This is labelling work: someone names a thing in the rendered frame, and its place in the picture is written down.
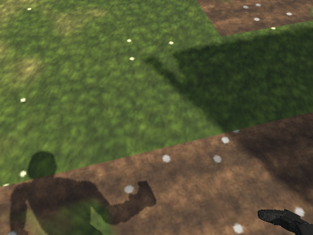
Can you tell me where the robot right hand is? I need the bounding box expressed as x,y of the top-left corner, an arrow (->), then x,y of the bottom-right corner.
257,209 -> 313,235

